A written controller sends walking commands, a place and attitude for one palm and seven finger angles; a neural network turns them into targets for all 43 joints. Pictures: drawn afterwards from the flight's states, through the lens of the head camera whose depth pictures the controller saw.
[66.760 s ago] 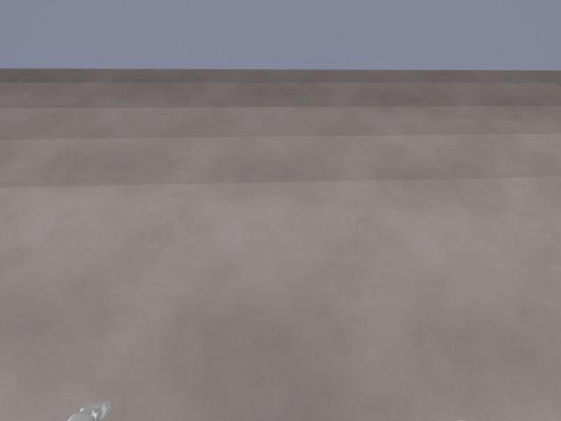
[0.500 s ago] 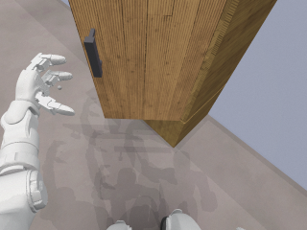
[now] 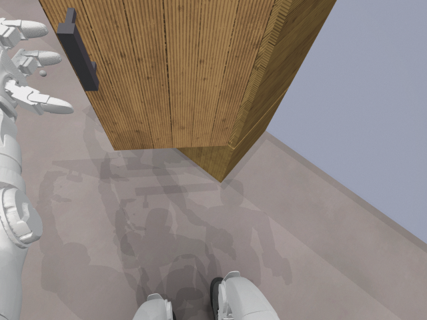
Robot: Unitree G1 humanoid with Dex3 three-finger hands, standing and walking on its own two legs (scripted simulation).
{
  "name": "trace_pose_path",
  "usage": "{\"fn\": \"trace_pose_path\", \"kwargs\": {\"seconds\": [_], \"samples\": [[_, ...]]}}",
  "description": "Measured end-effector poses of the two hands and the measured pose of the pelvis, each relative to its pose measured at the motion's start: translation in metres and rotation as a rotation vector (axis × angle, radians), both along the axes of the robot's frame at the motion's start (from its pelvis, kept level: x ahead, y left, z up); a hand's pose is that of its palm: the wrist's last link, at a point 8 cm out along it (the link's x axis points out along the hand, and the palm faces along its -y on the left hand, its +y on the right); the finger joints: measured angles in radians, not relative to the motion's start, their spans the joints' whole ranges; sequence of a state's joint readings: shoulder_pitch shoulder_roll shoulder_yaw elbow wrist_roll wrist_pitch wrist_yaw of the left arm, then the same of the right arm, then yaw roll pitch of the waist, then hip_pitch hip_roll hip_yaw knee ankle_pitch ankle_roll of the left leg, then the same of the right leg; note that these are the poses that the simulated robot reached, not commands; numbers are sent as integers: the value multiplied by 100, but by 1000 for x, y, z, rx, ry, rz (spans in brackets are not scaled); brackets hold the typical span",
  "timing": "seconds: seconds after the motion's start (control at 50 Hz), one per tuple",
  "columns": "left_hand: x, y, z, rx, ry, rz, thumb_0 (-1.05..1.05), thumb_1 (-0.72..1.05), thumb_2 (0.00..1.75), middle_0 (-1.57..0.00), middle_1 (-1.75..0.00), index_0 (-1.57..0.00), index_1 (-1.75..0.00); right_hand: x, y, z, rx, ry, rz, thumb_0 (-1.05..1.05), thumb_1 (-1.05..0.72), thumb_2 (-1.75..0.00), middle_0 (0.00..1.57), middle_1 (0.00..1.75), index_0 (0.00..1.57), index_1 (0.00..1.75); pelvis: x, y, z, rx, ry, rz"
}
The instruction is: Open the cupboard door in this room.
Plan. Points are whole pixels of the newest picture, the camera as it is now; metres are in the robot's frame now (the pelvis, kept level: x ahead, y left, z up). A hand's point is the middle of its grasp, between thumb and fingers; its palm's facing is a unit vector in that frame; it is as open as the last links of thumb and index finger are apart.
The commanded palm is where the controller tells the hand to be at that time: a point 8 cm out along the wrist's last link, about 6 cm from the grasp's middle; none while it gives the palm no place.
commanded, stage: move the hooked fingers beside the handle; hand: left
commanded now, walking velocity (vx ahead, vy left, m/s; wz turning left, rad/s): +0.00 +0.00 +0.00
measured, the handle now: (82, 52) +0.58 +0.17 +0.09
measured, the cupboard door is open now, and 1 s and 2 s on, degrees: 45 45 44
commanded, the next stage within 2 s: slide the fingers in behind the handle in 0.78 s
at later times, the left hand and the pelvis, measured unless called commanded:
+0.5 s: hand (38, 78) +0.52 +0.23 +0.09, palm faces -0.05 -1.00 +0.00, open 14.0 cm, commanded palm +0.50 +0.27 +0.08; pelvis +0.02 +0.01 +0.00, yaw +0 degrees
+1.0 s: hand (52, 74) +0.53 +0.21 +0.09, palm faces -0.05 -1.00 -0.01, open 14.0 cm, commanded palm +0.51 +0.26 +0.08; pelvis +0.01 +0.01 +0.00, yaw +0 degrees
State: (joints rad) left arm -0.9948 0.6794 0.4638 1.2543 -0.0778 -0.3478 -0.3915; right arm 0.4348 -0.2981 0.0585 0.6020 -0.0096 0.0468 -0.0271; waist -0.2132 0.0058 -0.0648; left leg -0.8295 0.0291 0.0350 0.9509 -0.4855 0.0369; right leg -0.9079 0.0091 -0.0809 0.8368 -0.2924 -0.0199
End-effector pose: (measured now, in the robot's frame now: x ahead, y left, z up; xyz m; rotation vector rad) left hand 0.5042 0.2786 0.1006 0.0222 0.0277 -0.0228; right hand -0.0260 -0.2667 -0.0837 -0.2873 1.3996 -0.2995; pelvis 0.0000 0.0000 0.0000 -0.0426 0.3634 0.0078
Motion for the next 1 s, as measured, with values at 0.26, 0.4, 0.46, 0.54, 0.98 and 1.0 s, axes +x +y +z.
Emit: {"fn": "trace_pose_path", "kwargs": {"seconds": [0.26,0.4,0.46,0.54,0.98,1.0], "samples": [[6,4,-18,-9,37,-3,-1,-50,30,-30,-120,-30,-120,-5,8,4,17,48,-34,1,-90,-90,20,30,21,30,10,3,1,-5,21,-22],[1,12,-5,-10,-30,4,-2,-50,30,-30,-120,-30,-120,16,12,3,27,22,-14,1,-90,-90,20,30,21,30,17,6,3,-14,10,-10],[0,11,-5,-18,3,-14,-1,-50,30,-30,-120,-30,-120,28,13,2,29,0,-1,1,-90,-90,20,30,21,30,19,7,4,-17,3,-2],[-3,8,-12,-18,40,-25,-1,-50,30,-30,-120,-30,-120,41,14,0,29,-33,20,1,-90,-90,20,30,21,30,20,10,4,-17,0,3],[7,-7,-10,-15,-11,-22,-1,-50,30,-30,-120,-30,-120,11,19,-5,45,34,-10,1,-91,-90,20,30,21,30,12,10,-1,-15,13,0],[7,-10,-10,-17,-9,-26,-1,-50,30,-30,-120,-30,-120,9,19,-5,46,39,-13,1,-91,-90,20,30,21,30,12,9,-1,-15,11,0]]}}
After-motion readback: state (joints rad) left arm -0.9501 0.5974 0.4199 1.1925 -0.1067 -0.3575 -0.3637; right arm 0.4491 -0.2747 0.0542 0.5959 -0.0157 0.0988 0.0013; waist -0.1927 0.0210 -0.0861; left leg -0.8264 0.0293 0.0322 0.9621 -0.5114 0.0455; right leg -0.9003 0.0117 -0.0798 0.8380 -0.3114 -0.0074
